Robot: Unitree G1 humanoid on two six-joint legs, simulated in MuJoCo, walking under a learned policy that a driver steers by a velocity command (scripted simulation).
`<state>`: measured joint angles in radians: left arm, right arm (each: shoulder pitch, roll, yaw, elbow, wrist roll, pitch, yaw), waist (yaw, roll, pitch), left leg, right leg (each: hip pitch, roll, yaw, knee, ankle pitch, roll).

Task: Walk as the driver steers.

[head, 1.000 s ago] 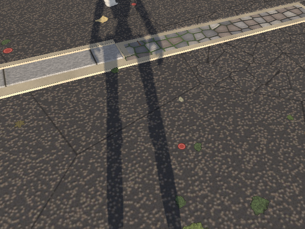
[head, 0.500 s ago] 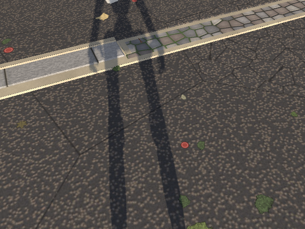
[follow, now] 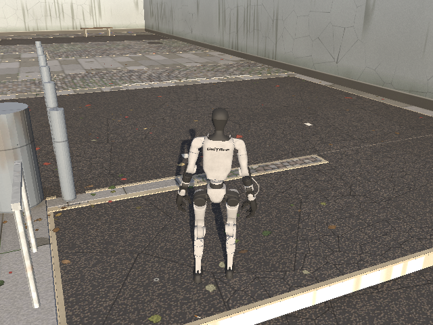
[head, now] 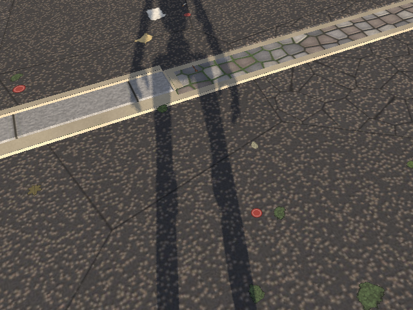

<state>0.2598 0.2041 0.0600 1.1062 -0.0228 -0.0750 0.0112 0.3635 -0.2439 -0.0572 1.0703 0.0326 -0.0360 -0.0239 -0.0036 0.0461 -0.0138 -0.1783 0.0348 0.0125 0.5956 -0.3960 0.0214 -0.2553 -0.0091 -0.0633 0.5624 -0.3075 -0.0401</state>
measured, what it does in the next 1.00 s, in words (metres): walks ahead: left foot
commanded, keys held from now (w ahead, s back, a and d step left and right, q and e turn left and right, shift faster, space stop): w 0.98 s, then w+q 0.02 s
